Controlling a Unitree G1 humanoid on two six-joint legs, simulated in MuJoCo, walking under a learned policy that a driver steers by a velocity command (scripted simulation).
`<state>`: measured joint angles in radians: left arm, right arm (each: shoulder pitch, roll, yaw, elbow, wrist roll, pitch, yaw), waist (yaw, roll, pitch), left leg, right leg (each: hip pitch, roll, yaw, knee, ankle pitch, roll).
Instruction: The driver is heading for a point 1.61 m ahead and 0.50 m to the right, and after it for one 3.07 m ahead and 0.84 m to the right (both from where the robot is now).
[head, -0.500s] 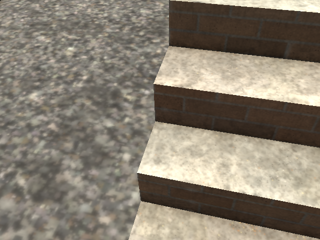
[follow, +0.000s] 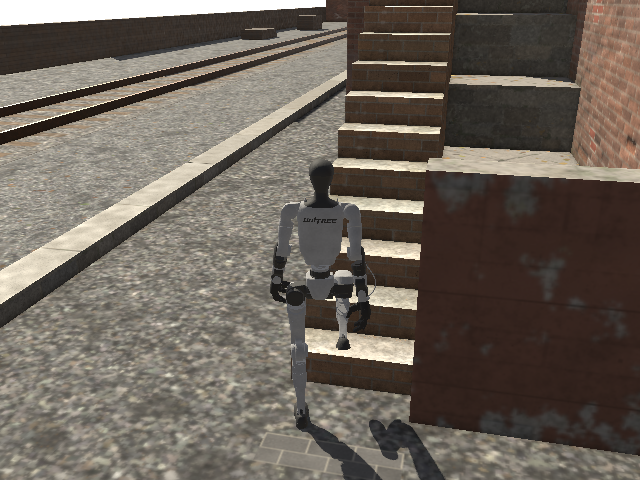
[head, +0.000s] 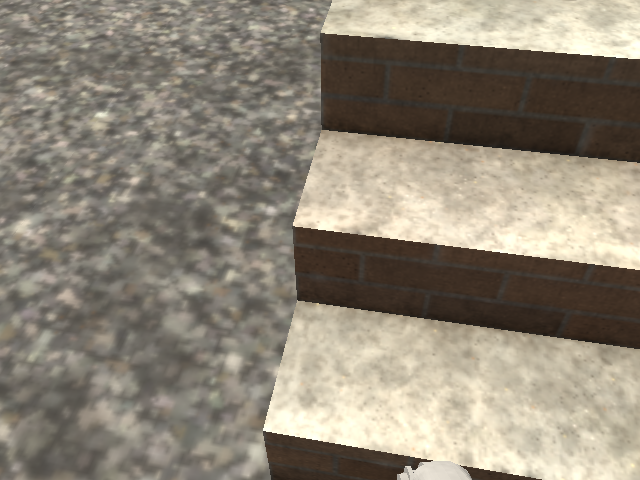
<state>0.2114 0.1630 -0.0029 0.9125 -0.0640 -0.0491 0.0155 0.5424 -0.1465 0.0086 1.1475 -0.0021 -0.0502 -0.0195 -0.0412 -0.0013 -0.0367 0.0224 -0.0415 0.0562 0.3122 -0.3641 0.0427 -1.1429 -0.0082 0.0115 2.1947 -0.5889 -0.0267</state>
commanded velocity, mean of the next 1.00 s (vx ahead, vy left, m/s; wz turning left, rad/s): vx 0.49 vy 0.00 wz -0.49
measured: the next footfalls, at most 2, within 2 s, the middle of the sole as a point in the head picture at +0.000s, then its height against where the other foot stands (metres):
right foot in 0.16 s outside the picture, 0.19 m higher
left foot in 0.68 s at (352, 390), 0.19 m higher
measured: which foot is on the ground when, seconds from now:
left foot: down 0.00-0.18, up 0.20-0.66, down 0.68-1.00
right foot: up 0.00-0.14, down 0.16-0.70, up 0.72-1.00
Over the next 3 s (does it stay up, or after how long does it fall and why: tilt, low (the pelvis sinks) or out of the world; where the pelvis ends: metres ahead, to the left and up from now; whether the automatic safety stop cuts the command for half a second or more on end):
stays up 1.39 -0.38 0.99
